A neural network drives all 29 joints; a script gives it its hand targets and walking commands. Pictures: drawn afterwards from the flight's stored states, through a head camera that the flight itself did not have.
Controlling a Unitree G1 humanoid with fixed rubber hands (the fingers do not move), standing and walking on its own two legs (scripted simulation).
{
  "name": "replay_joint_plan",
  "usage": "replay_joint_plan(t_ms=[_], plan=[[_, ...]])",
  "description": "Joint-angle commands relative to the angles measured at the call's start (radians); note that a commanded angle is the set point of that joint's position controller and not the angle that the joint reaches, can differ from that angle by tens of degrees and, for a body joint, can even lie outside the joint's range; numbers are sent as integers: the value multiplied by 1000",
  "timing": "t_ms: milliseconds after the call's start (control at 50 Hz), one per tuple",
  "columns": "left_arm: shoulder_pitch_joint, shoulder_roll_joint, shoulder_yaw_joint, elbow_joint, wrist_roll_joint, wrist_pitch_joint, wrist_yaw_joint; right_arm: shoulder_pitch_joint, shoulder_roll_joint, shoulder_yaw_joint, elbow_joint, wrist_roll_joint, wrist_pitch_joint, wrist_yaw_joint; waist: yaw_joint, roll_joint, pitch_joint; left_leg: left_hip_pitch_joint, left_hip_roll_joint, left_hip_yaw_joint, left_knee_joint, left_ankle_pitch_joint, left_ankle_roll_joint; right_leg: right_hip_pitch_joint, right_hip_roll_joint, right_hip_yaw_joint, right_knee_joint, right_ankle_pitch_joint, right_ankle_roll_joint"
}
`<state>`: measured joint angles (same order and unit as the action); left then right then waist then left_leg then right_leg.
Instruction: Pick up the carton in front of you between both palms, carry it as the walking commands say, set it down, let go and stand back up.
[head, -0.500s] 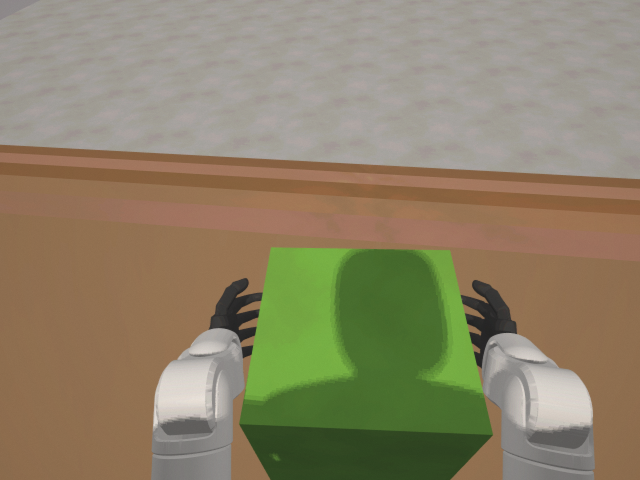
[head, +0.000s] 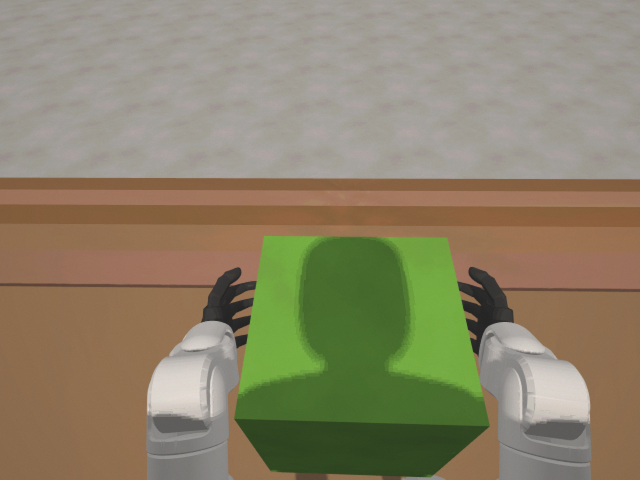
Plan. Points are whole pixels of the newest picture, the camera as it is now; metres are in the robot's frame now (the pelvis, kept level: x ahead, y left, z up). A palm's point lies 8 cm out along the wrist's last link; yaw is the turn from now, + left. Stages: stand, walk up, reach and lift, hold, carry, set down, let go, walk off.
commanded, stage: carry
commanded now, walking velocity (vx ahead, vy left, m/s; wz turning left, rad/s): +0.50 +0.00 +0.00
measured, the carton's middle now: (352, 363) +0.27 -0.01 +0.01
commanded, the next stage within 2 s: none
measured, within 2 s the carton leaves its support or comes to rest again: neither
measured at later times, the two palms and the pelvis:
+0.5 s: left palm (254, 167) +0.59 +0.14 +0.07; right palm (427, 158) +0.62 -0.16 +0.06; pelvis +0.34 -0.03 +0.00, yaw +4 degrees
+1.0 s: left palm (246, 51) +1.02 +0.20 +0.09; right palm (372, 46) +1.02 -0.10 +0.09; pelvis +0.64 +0.04 -0.02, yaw +2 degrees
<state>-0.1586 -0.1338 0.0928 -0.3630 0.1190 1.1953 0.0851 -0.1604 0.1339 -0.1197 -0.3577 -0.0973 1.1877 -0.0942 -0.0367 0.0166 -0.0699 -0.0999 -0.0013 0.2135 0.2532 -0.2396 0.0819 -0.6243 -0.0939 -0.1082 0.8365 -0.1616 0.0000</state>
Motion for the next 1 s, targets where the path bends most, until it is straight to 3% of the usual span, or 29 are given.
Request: replay_joint_plan(t_ms=[0,80,120,160,180,200,220,240,260,280,300,320,340,420,480,540,600,640,660,680,700,720,740,780,800,840,880,980], plan=[[-399,-909,-691,-40,-357,-4,-221,-427,875,730,-61,424,21,290,13,105,-166,245,231,-148,-59,468,42,-80,21,-56,-122,73,6],[-427,-882,-704,-52,-381,20,-229,-401,850,705,-34,395,36,283,8,124,-88,237,209,-88,-43,578,40,-16,57,-121,-273,137,-19],[-440,-878,-709,-54,-397,28,-236,-402,851,700,-32,385,39,279,14,144,-88,240,215,-59,8,742,24,92,83,-147,-326,166,-37],[-425,-875,-707,-40,-405,28,-243,-408,852,700,-38,383,40,277,34,162,-173,223,195,11,214,892,-16,331,150,-203,-377,135,-45],[-427,-879,-704,-33,-406,24,-247,-411,852,702,-38,383,39,278,52,122,-239,130,164,38,396,798,-43,532,144,-197,-411,99,-47],[-419,-888,-704,-28,-403,24,-251,-429,854,706,-40,380,38,280,71,16,-319,-40,149,8,636,477,-60,723,-47,53,-415,-49,-71],[-422,-891,-695,8,-393,10,-258,-439,867,727,-59,385,40,280,63,-269,-393,-377,10,-56,936,35,-93,948,-318,558,-526,-189,-244],[-394,-925,-699,16,-405,3,-262,-444,875,728,-46,386,30,283,61,-251,-362,-498,-11,-183,1074,-209,-70,920,-325,636,-613,-59,-267],[-416,-946,-709,-1,-415,-6,-264,-454,911,733,-32,390,16,284,60,-201,-339,-545,45,-219,1127,-179,-46,888,-302,497,-588,79,-244],[-432,-971,-720,-8,-421,-17,-266,-453,941,737,-30,393,2,284,60,-94,-336,-543,82,-225,1100,-132,-36,840,-280,396,-561,201,-214],[-445,-991,-731,-23,-429,-28,-267,-444,965,742,-26,393,-12,283,54,-33,-315,-527,110,-224,1034,-92,-36,769,-260,312,-563,245,-179],[-451,-1001,-736,-36,-433,-37,-268,-429,984,746,-21,390,-24,280,47,-41,-316,-490,124,-218,965,-58,-42,717,-234,248,-581,210,-146],[-448,-1005,-741,-44,-437,-44,-270,-412,993,749,-16,384,-35,277,46,-67,-319,-476,119,-194,921,-37,-49,698,-221,204,-594,196,-136],[-407,-964,-744,-47,-441,-60,-283,-371,982,769,-10,362,-64,258,49,-138,-263,-520,103,-119,710,19,-83,687,-180,86,-627,237,-133],[-419,-906,-738,-44,-438,-62,-282,-415,936,785,-28,370,-67,248,50,-159,-204,-551,91,-75,551,98,-87,702,-144,23,-614,296,-132],[-488,-827,-722,-34,-431,-56,-265,-513,859,792,-45,394,-54,239,65,-164,-152,-537,67,-38,429,147,-65,694,-124,-17,-581,327,-141],[-615,-727,-696,13,-421,-42,-236,-654,760,767,-11,411,-30,224,78,-177,-120,-493,49,-26,366,178,-18,687,-132,-22,-535,356,-139],[-718,-677,-678,60,-422,-27,-214,-731,709,724,51,414,-13,214,49,-177,-146,-364,15,-13,344,142,13,658,-135,-48,-411,480,-118],[-778,-662,-668,85,-429,-18,-205,-756,692,692,98,410,-6,208,7,-139,-203,-194,-31,31,298,135,20,610,-100,-103,-251,535,-92],[-841,-653,-653,112,-436,-9,-198,-793,671,655,151,408,-1,203,-30,-51,-293,4,-34,16,278,93,12,530,-43,-126,-33,437,-61],[-887,-648,-634,152,-439,1,-190,-813,665,621,202,407,7,198,-52,118,-331,115,184,-303,223,39,13,384,1,-98,213,147,-34],[-923,-685,-628,181,-453,9,-183,-866,631,598,234,405,6,197,-49,393,-413,332,379,-789,46,-54,164,57,173,-6,466,-329,-5],[-989,-690,-604,203,-461,10,-172,-911,677,593,252,436,9,198,-44,294,-409,343,397,-793,32,-40,197,-38,120,106,594,-355,-40],[-1086,-778,-585,249,-477,2,-165,-1069,779,609,269,497,-1,206,-30,95,-383,255,329,-586,138,219,167,-88,63,134,615,-276,-69],[-1118,-811,-570,272,-476,-6,-162,-1146,829,617,267,520,-8,211,-13,48,-384,214,313,-512,157,289,143,-85,44,138,567,-235,-69],[-1168,-870,-549,319,-469,-18,-157,-1239,900,610,281,544,-20,218,-3,53,-403,173,286,-415,160,318,116,-50,39,125,497,-195,-61],[-1198,-910,-534,355,-459,-27,-154,-1273,932,585,311,541,-25,223,-3,63,-410,181,271,-359,186,413,122,-79,46,103,444,-192,-54],[-1234,-948,-515,385,-444,-33,-147,-1258,959,532,378,502,-19,226,-25,95,-382,229,229,-277,232,573,130,-161,64,39,193,-93,-50]])
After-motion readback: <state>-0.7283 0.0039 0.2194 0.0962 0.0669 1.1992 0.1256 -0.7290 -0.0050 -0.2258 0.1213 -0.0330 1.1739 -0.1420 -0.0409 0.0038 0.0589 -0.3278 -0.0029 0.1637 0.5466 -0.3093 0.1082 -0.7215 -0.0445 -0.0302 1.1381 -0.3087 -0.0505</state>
